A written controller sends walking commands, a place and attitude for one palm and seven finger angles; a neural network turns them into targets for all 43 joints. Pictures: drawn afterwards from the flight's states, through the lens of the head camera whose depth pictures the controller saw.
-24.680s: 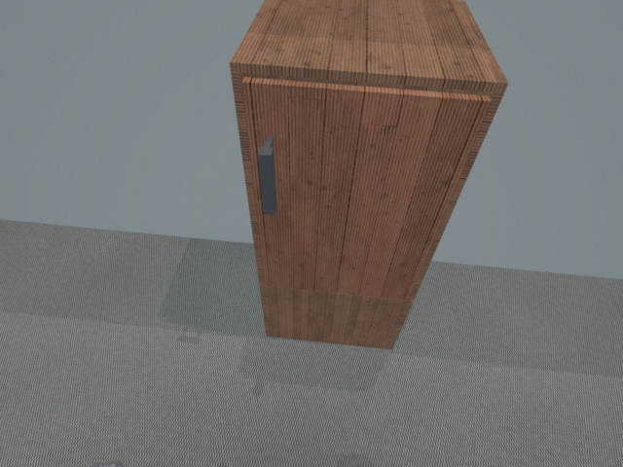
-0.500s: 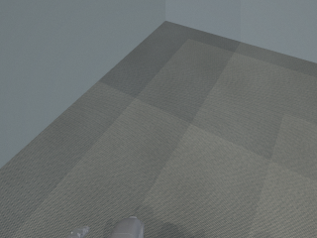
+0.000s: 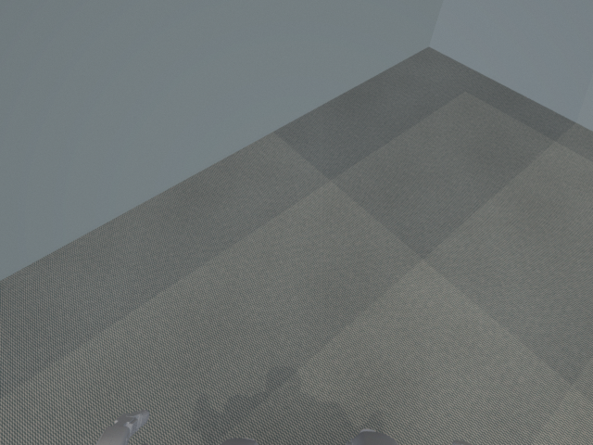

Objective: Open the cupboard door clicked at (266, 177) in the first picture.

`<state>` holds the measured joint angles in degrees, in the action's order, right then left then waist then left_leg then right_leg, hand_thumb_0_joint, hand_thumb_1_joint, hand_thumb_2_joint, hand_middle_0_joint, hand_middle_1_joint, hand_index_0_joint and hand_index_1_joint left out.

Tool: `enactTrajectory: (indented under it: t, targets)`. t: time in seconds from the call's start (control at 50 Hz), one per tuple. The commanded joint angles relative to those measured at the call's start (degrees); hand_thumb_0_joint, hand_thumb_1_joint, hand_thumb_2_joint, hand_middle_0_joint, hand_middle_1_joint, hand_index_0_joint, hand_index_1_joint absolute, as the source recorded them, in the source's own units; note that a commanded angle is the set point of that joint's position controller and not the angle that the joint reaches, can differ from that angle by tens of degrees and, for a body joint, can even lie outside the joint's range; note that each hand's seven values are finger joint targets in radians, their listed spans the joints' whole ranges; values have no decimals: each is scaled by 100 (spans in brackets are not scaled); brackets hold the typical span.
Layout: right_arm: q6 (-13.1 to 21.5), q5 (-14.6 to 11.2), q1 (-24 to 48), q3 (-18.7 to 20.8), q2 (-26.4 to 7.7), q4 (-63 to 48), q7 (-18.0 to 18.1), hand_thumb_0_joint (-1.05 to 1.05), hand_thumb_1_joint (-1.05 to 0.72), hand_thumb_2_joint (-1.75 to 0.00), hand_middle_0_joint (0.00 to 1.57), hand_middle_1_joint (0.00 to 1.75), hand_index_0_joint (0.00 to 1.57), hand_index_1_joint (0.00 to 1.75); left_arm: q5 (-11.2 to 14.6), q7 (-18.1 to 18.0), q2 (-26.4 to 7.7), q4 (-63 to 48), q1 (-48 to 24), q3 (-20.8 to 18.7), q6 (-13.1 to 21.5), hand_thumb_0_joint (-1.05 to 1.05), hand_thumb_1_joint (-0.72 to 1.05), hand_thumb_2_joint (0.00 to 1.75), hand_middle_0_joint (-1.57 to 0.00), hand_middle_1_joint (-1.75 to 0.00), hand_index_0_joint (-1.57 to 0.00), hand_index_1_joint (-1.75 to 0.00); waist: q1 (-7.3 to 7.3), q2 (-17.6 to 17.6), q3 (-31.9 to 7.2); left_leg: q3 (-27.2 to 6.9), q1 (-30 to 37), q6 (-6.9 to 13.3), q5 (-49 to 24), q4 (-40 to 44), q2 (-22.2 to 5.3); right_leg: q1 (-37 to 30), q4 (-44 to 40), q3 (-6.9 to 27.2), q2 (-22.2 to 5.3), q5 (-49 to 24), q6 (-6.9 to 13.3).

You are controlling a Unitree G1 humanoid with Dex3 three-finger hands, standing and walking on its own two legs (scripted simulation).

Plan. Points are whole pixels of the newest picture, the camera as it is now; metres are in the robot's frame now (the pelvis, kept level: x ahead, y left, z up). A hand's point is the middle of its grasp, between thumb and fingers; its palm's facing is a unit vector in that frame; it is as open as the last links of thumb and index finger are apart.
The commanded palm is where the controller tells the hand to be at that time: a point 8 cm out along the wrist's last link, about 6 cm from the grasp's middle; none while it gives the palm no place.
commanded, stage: turn to face it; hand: left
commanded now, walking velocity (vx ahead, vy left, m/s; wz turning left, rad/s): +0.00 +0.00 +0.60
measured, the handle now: out of the picture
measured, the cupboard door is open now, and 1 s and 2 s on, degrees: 46 46 46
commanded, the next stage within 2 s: none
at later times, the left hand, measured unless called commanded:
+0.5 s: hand out of the picture -0.01 +0.21 -0.19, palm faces +0.37 -0.90 -0.25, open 7.4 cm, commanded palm none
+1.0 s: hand out of the picture +0.00 +0.14 -0.15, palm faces +0.59 -0.77 -0.25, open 7.4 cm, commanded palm none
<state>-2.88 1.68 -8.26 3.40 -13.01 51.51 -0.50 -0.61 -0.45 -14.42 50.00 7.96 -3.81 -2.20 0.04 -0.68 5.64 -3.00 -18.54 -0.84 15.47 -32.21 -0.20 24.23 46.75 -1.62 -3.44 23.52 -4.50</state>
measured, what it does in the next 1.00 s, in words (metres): steps on the spot, turning left: right foot, then left foot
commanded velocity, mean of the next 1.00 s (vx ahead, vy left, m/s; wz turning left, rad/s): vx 0.00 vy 0.00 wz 0.60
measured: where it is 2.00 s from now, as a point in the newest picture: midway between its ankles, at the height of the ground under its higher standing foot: outside the picture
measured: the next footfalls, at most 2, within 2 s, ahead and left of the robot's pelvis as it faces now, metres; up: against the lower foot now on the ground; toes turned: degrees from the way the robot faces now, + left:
right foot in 0.04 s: +0.05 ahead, -0.13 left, +0.00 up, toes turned -2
left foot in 0.42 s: +0.02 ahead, +0.11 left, +0.00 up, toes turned +24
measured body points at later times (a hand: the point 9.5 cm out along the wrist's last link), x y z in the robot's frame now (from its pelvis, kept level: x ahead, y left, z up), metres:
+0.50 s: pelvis +0.01 -0.01 -0.01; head +0.06 +0.03 +0.43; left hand -0.03 +0.25 -0.17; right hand +0.21 -0.22 -0.14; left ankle -0.02 +0.09 -0.73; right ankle +0.01 -0.14 -0.69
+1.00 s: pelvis +0.04 -0.06 +0.01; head +0.10 -0.04 +0.45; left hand -0.03 +0.18 -0.13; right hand +0.26 -0.22 -0.15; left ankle -0.05 +0.04 -0.65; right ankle +0.09 -0.15 -0.73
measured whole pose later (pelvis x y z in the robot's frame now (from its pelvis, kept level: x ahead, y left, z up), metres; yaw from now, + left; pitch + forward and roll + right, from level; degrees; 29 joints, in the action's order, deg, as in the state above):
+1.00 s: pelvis +0.04 -0.06 +0.01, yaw +38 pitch +0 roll +2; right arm -5.2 1.0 -7.9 4.9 -14.2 53.8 -1.6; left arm -1.1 -1.5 -9.8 50.4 11.4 -1.5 -0.3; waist 1.5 -0.1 6.4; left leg 1.6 -28.3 -4.0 24.5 -61.8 -0.9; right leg 12.0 30.2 -10.9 -6.5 18.1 0.6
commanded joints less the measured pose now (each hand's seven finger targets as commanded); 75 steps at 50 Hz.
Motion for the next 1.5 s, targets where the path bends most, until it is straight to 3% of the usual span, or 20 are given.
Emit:
enactTrajectory:
  t: [0.0,0.02,0.04,0.14,0.28,0.36,0.4,0.42,0.54,0.72,0.74,0.76,0.78,0.88,1.04,1.1,1.12,1.16,1.28,1.48]
  targets:
    - [105,-95,338,358,-1041,-543,30,0,-90,-90,20,30,20,30,-46,-53,-680,-265,1030,-185,258,0,90,90,-20,-30,-20,-30,-355,-218,-969,-915,-644,423,-843,-63,-557,-2030,-2336,91,-119,-1139,118]
    - [115,-140,222,301,-563,-645,-5,0,-90,-90,20,30,20,30,-146,-121,-1225,-262,1183,-304,323,0,90,90,-20,-30,-20,-30,-394,1590,-1072,20,-1727,-65,1095,-1521,316,-2682,-2994,1849,-1796,-1590,660]
    - [106,-90,300,306,-645,-700,-23,0,-90,-90,20,30,20,30,-108,-121,-1393,-313,1066,-237,291,0,90,90,-20,-30,-20,-30,-405,1800,-960,56,-1719,-99,2190,-2978,336,-2031,-2985,2171,-2602,-2240,1228]
    - [-36,-84,183,220,-456,-323,-122,0,-90,-90,20,30,20,30,-74,-186,-597,-497,260,-83,328,0,90,90,-20,-30,-20,-30,84,1207,-747,242,-1488,-313,903,-3695,-179,-1738,-2476,98,-1522,-3675,997]
    - [21,-121,586,95,-263,-411,-160,0,-90,-90,20,30,20,30,-114,-163,-940,-232,847,-221,302,0,90,90,-20,-30,-20,-30,-274,1254,-804,887,-807,-230,1121,-1364,-70,-2318,-2078,-408,-1794,-4425,1047]
    - [113,-84,-119,174,-547,-291,-133,0,-90,-90,20,30,20,30,-40,-93,-988,-211,659,-291,264,0,90,90,-20,-30,-20,-30,160,793,-1104,1001,782,-36,-211,525,-12,-1586,-938,-907,-1708,-3711,591]
    - [143,-23,-925,448,-1631,-193,-61,0,-90,-90,20,30,20,30,10,-20,-364,-638,220,-94,210,0,90,90,-20,-30,-20,-30,635,-1820,-1320,-2009,2256,1246,-3825,1008,-2352,1024,1439,-895,-475,1487,-90]
    - [128,-35,-1123,422,-1621,-52,-1,0,-90,-90,20,30,20,30,-51,-69,-475,-741,-86,-95,131,0,90,90,-20,-30,-20,-30,670,-1062,-1331,-1923,1951,1516,-3367,992,-2482,1117,1889,-191,-463,1501,3]
    - [221,-30,-147,272,-1134,-312,120,0,-90,-90,20,30,20,30,-38,-2,-399,-259,204,-142,64,0,90,90,-20,-30,-20,-30,81,-703,-897,-835,1018,980,-2494,1126,-1322,721,1673,111,-276,54,-54]
    - [97,-55,235,362,-1126,-414,63,0,-90,-90,20,30,20,30,5,-47,-415,-269,783,-141,188,0,90,90,-20,-30,-20,-30,-225,-718,-960,-1247,-161,677,-1510,449,-853,-1582,-1815,-213,220,-872,72]
    - [102,-110,199,337,-866,-471,34,0,-90,-90,20,30,20,30,-51,-89,-755,-245,1007,-206,262,0,90,90,-20,-30,-20,-30,-336,133,-1058,-859,-869,323,-534,-288,-377,-2380,-2689,489,-527,-1017,250]
    - [122,-133,186,269,-463,-610,-3,0,-90,-90,20,30,20,30,-136,-140,-1280,-246,1094,-305,302,0,90,90,-20,-30,-20,-30,-393,1890,-1011,187,-1802,-149,1677,-1830,531,-2709,-3075,2153,-2185,-1864,932]
    - [88,-73,232,307,-731,-573,-5,0,-90,-90,20,30,20,30,-82,-155,-1251,-275,991,-226,305,0,90,90,-20,-30,-20,-30,-356,1687,-956,-100,-1689,-101,2063,-3147,233,-2059,-2969,2065,-2578,-2401,1336]
    - [-60,-79,205,223,-467,-255,-128,0,-90,-90,20,30,20,30,-58,-174,-599,-453,304,-75,318,0,90,90,-20,-30,-20,-30,54,1212,-567,250,-1497,-316,820,-3700,-135,-1703,-2576,52,-1493,-3523,979]
    - [12,-120,678,109,-281,-385,-151,0,-90,-90,20,30,20,30,-115,-150,-925,-169,923,-239,290,0,90,90,-20,-30,-20,-30,-296,1219,-687,876,-734,-212,1133,-1309,-45,-2246,-2130,-371,-1841,-4289,1070]
    - [70,-101,248,139,-410,-333,-133,0,-90,-90,20,30,20,30,-88,-104,-974,-135,758,-279,267,0,90,90,-20,-30,-20,-30,-35,1083,-871,1008,240,-98,355,-32,39,-1850,-1481,-730,-1782,-3821,767]
    - [120,-81,-180,206,-641,-243,-129,0,-90,-90,20,30,20,30,-30,-81,-962,-185,659,-285,249,0,90,90,-20,-30,-20,-30,256,587,-1092,830,1140,21,-490,704,-101,-1301,-696,-945,-1680,-3412,526]
    - [117,-39,-949,466,-1750,-109,-36,0,-90,-90,20,30,20,30,-18,-38,-376,-659,222,-95,164,0,90,90,-20,-30,-20,-30,644,-1714,-1349,-2125,2192,1446,-3785,1071,-2509,1074,1577,-624,-447,1653,-31]
    - [220,-47,-54,260,-1119,-321,125,0,-90,-90,20,30,20,30,-61,11,-437,-210,254,-168,50,0,90,90,-20,-30,-20,-30,64,-770,-802,-835,1021,939,-2381,1242,-1270,868,1989,130,-345,-102,-78]
    - [124,-6,-63,358,-1197,-301,83,0,-90,-90,20,30,20,30,7,-35,-329,-395,192,-97,108,0,90,90,-20,-30,-20,-30,57,-993,-875,-1515,514,975,-2048,914,-1084,-488,-499,-81,227,35,7]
